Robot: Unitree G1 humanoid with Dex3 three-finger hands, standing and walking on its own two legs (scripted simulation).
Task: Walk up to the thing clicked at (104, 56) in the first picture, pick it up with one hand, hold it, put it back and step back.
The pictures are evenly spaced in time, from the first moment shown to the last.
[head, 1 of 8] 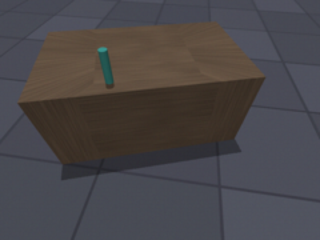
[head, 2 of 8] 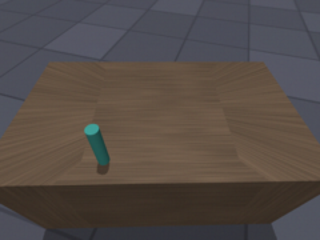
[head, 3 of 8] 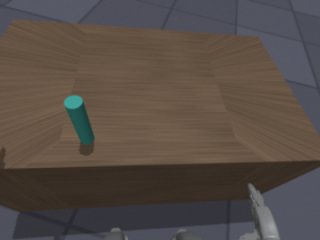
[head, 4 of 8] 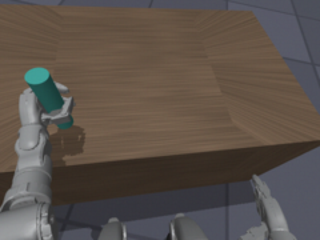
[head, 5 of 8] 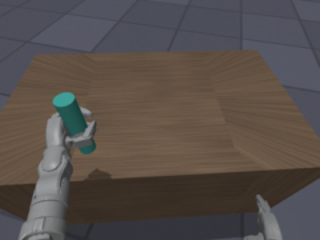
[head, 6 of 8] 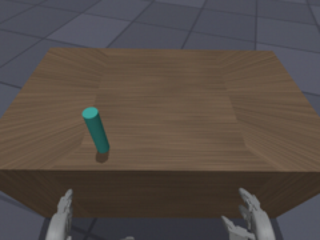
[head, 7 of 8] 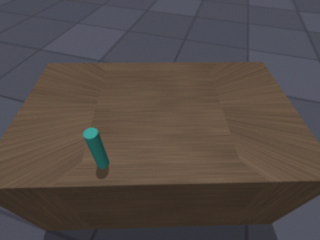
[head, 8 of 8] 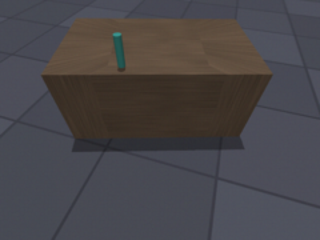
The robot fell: no
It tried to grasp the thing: yes
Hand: left
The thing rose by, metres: 0.24
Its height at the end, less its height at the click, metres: +0.00
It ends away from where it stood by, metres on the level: 0.01
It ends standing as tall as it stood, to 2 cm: yes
